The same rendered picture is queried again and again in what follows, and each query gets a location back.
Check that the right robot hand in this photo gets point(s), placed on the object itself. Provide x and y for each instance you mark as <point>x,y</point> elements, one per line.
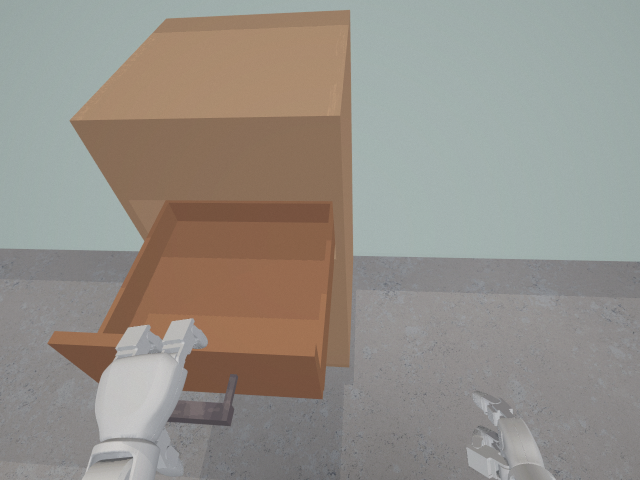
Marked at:
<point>492,454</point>

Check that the handle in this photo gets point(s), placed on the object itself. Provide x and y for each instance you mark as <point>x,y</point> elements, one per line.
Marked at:
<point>209,413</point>

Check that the left robot forearm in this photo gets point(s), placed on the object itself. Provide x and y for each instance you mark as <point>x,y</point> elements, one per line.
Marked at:
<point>123,459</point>

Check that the left robot hand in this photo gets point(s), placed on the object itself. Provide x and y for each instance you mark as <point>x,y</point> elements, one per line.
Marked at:
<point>140,389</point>

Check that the cabinet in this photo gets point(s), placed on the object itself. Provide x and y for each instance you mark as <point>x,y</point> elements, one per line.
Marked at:
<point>235,108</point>

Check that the drawer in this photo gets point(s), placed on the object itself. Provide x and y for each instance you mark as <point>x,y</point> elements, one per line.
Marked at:
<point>256,277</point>

